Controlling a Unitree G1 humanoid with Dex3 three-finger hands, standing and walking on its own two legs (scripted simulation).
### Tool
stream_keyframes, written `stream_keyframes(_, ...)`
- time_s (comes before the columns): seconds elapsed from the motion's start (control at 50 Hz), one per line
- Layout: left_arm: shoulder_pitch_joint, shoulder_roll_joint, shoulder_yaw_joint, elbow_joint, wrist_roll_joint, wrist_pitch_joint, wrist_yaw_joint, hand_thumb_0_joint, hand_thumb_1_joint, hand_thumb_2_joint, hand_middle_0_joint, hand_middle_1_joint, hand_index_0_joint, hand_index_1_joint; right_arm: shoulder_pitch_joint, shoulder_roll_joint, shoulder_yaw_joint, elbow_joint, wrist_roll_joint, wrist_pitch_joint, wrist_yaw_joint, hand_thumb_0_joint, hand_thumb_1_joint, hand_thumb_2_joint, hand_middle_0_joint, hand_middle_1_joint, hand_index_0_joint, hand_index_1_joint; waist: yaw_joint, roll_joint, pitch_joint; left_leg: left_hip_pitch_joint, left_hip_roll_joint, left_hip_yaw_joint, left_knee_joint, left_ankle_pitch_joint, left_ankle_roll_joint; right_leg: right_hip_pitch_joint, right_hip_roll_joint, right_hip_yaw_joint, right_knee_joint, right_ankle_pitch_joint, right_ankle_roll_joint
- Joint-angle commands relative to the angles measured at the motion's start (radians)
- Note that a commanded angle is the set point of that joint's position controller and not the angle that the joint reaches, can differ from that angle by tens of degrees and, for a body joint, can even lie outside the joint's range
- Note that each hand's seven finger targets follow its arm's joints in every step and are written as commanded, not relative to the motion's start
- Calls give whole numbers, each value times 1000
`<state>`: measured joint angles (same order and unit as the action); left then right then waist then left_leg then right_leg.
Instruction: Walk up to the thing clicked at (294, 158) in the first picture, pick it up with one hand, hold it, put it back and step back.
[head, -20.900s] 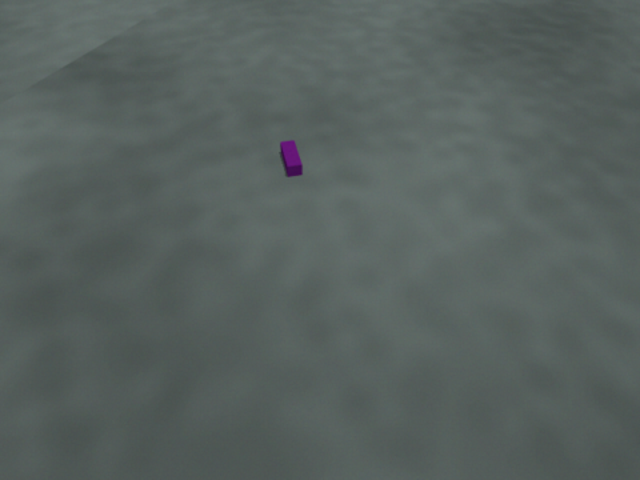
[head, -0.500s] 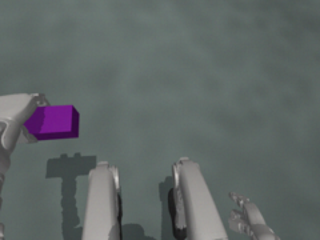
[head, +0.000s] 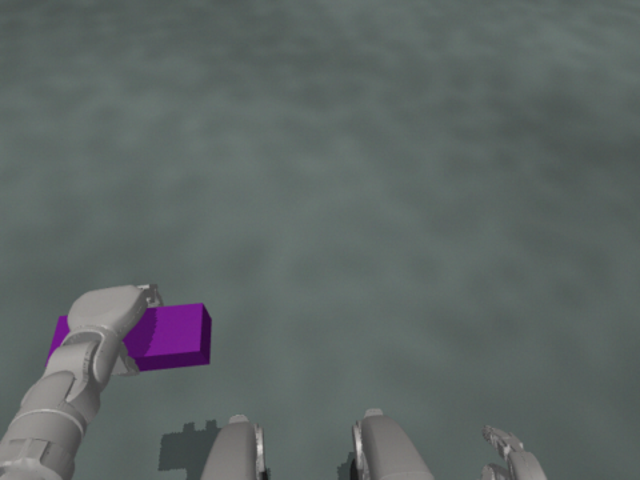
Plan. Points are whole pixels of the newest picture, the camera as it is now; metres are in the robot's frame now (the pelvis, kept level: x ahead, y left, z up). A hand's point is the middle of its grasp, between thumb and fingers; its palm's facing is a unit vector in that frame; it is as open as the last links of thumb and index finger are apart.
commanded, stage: lift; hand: left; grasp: from above
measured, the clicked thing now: (136, 340) +0.34 +0.25 -0.11
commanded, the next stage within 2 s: hold in 0.34 s
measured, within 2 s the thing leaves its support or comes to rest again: neither
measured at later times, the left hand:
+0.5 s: hand (125, 298) +0.35 +0.23 -0.01, palm faces -0.45 -0.10 -0.89, open 10.1 cm
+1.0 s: hand (129, 275) +0.37 +0.21 +0.03, palm faces -0.46 -0.07 -0.88, open 10.0 cm
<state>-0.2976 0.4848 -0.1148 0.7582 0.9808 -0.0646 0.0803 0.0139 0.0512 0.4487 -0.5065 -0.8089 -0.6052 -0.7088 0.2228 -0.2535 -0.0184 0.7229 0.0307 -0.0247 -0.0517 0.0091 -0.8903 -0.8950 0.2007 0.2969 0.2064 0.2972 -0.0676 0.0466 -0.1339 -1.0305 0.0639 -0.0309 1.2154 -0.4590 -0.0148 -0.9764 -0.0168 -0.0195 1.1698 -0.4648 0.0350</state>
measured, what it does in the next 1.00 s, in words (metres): rises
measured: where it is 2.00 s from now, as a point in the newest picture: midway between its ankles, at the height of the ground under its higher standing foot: outside the picture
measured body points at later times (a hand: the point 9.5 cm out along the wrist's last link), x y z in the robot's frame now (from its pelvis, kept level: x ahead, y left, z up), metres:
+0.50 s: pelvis +0.04 +0.00 +0.07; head +0.09 +0.00 +0.52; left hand +0.37 +0.23 +0.05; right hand +0.13 -0.26 -0.05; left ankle +0.07 +0.13 -0.64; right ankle +0.06 -0.15 -0.64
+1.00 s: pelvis +0.07 +0.00 +0.09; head +0.08 -0.02 +0.54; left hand +0.39 +0.21 +0.08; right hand +0.18 -0.27 -0.03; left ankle +0.07 +0.13 -0.64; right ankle +0.06 -0.15 -0.64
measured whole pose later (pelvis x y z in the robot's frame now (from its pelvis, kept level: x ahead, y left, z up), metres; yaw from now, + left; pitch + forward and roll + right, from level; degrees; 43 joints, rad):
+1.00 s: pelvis +0.07 +0.00 +0.09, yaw -1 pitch +5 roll +0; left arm -0.28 0.37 -0.21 0.75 0.99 0.04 0.03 0.02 0.06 0.43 -0.53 -0.76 -0.64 -0.65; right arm 0.23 -0.25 -0.05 0.72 0.05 0.04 -0.03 0.01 -0.89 -0.89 0.20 0.30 0.21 0.30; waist -0.02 0.03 -0.07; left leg -0.40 0.05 0.05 0.63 -0.31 -0.02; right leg -0.39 -0.03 0.03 0.63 -0.33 0.03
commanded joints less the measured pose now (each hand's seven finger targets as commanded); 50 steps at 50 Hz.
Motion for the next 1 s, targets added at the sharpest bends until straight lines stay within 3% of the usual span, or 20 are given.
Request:
stream_keyframes(0.0, -349, 227, 93, -157, 12, 14, 99, 0, 677, 719, -796, -997, -925, -865, 24, -139, -57, -82, -2, -46, -5, 0, -888, -894, 200, 300, 200, 300, -6, 57, -287, 331, -55, 9, -284, 6, 14, 193, 51, 26, -293, 3, -41)
stream_keyframes(0.08, -357, 236, 100, -137, 12, 43, 119, 0, 708, 742, -819, -1020, -949, -887, 20, -142, -62, -77, 3, -48, -4, 0, -889, -894, 200, 300, 200, 300, 12, 51, -291, 418, -53, 16, -347, 86, 10, 277, 52, 19, -342, 84, -40)
stream_keyframes(0.14, -334, 167, 45, -105, 3, 67, 116, 0, 717, 758, -824, -1036, -955, -902, 20, -136, -61, -73, 6, -49, -3, 0, -889, -894, 200, 300, 200, 300, 4, 21, -261, 457, -55, 19, -381, 138, 11, 321, 53, 21, -380, 133, -38)
stream_keyframes(0.18, -343, 183, 59, -100, -3, 78, 114, 0, 683, 751, -819, -1009, -942, -884, 31, -140, -65, -62, 5, -49, -4, 0, -890, -894, 200, 300, 200, 300, 15, 34, -269, 486, -55, 24, -407, 169, 9, 357, 52, 20, -396, 168, -39)
stream_keyframes(0.22, -334, 145, 30, -85, -12, 88, 105, 0, 689, 723, -814, -1009, -944, -876, 27, -135, -66, -69, 5, -48, -2, 0, -891, -894, 200, 300, 200, 300, 16, 23, -246, 515, -55, 21, -438, 185, 7, 383, 54, 18, -420, 180, -39)
stream_keyframes(0.28, -325, 153, 33, -106, -19, 92, 93, 0, 659, 714, -806, -989, -930, -861, 20, -135, -68, -75, 7, -44, -2, 0, -892, -894, 200, 300, 200, 300, 23, 20, -234, 550, -60, 30, -475, 200, 8, 426, 53, 20, -462, 194, -37)
stream_keyframes(0.32, -323, 127, 17, -97, -15, 94, 87, 0, 665, 704, -808, -996, -938, -864, 24, -133, -67, -70, 7, -43, -1, 0, -893, -894, 200, 300, 200, 300, 18, 11, -234, 584, -58, 31, -490, 234, 7, 443, 52, 19, -473, 226, -37)
stream_keyframes(0.36, -358, 158, 39, -138, -13, 91, 90, 0, 670, 704, -803, -1002, -938, -863, 26, -135, -70, -69, 6, -42, -3, 0, -891, -892, 200, 300, 200, 300, 22, 30, -264, 625, -58, 32, -504, 280, 4, 474, 54, 19, -482, 262, -38)
stream_keyframes(0.4, -335, 122, 16, -117, -7, 94, 91, 0, 653, 748, -811, -1007, -934, -881, 24, -132, -67, -70, 7, -37, -1, 0, -894, -894, 200, 300, 200, 300, 15, 3, -236, 639, -58, 34, -518, 302, 6, 479, 52, 18, -498, 285, -37)
stream_keyframes(0.44, -348, 143, 31, -133, 0, 93, 97, 0, 680, 702, -809, -984, -942, -847, 24, -136, -70, -66, 6, -34, -2, 0, -888, -890, 200, 300, 200, 300, 25, 15, -242, 662, -60, 38, -532, 322, 4, 505, 51, 19, -514, 298, -38)
stream_keyframes(0.52, -364, 137, 18, -140, 17, 99, 85, 0, 677, 649, -789, -967, -936, -817, 16, -139, -74, -64, 9, -26, -1, 0, -888, -891, 200, 300, 200, 300, 25, 37, -224, 702, -59, 46, -569, 351, -1, 519, 53, 16, -536, 318, -40)
stream_keyframes(0.68, -313, 84, -15, -119, 0, 111, 43, 0, 667, 706, -809, -962, -937, -830, 9, -139, -80, -79, 13, -10, 9, 0, -889, -891, 200, 300, 200, 300, 28, -15, -200, 753, -62, 57, -599, 473, 5, 601, 53, 14, -570, 434, -32)
stream_keyframes(0.72, -306, 111, 5, -143, 8, 109, 34, 0, 677, 696, -823, -938, -948, -810, 7, -141, -83, -87, 15, -3, 10, 0, -889, -891, 200, 300, 200, 300, 45, -9, -206, 761, -65, 64, -604, 490, 6, 623, 53, 17, -577, 451, -33)
stream_keyframes(0.86, -329, 104, -4, -206, 17, 103, 2, 0, 756, 732, -886, -948, -1008, -824, -10, -137, -80, -113, 15, 18, 14, 0, -890, -892, 200, 300, 200, 300, 49, -21, -212, 787, -72, 74, -622, 524, 14, 674, 45, 24, -596, 515, -26)
stream_keyframes(0.98, -335, 122, 13, -244, 20, 103, -3, 0, 761, 719, -882, -942, -1007, -814, -26, -139, -80, -127, 16, 33, 14, 0, -890, -892, 200, 300, 200, 300, 56, -3, -201, 820, -69, 77, -652, 515, 15, 684, 46, 22, -619, 491, -29)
